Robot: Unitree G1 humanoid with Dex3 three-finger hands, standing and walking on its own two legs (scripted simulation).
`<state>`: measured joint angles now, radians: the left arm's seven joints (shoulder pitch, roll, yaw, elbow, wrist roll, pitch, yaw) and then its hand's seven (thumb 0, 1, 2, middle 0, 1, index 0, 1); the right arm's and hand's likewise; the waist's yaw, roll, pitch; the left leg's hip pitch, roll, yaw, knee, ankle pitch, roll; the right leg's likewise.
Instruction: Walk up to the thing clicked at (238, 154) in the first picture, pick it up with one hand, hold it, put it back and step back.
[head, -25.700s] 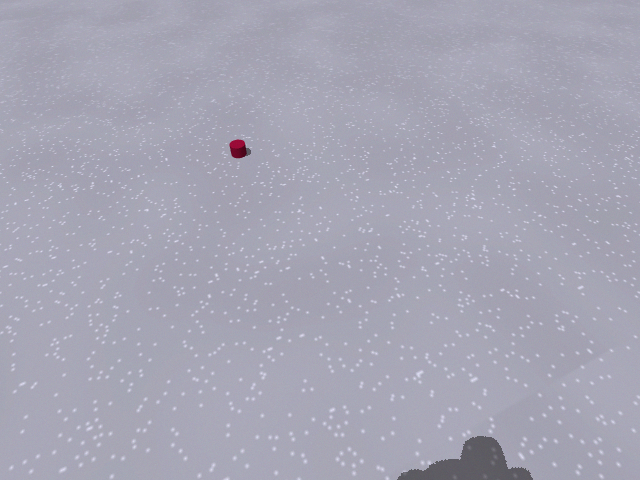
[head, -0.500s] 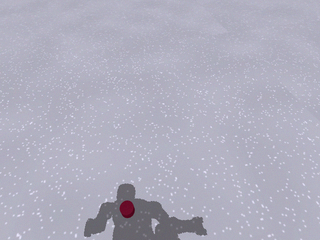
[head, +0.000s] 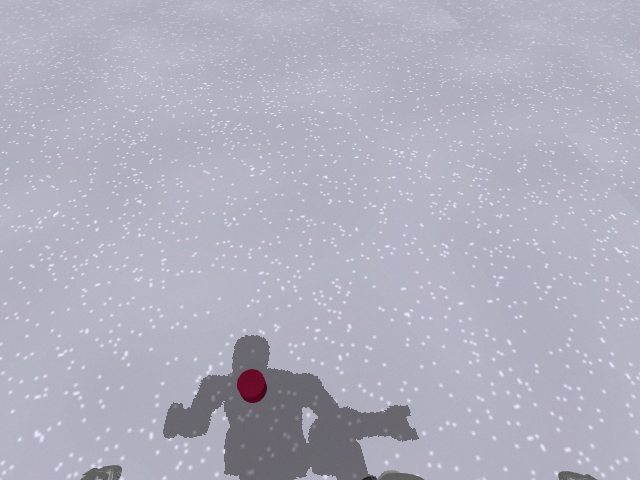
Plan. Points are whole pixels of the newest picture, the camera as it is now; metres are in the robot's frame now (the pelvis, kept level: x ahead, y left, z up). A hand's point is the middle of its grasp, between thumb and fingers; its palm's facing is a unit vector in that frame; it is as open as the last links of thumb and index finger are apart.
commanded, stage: walk up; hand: left
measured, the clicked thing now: (252, 386) +0.44 +0.22 -0.73
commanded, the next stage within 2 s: none
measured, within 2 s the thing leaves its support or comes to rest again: neither
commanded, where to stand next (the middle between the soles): +0.05 -0.01 m, yaw -1 degrees
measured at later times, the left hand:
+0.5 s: hand out of the picture -0.04 +0.26 -0.12, palm faces +0.03 -0.86 -0.52, open 7.4 cm
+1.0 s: hand out of the picture +0.08 +0.27 -0.16, palm faces -0.03 -0.93 -0.36, open 7.4 cm
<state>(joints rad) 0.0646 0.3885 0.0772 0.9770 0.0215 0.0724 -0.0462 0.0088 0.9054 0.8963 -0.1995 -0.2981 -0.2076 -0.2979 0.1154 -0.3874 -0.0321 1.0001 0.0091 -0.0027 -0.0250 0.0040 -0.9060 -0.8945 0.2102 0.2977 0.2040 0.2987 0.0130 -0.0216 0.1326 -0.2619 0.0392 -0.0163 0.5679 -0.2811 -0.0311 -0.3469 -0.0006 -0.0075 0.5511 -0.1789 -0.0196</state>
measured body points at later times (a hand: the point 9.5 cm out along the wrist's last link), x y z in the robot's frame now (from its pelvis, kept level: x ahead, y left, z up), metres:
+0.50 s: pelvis +0.00 -0.03 +0.00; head +0.03 -0.07 +0.45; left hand -0.04 +0.30 -0.08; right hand +0.09 -0.36 -0.14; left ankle +0.07 +0.14 -0.68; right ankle -0.03 -0.16 -0.73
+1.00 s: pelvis -0.01 +0.01 -0.01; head +0.02 +0.01 +0.44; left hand +0.08 +0.32 -0.13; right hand +0.11 -0.30 -0.12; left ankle +0.05 +0.13 -0.73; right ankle +0.00 -0.12 -0.73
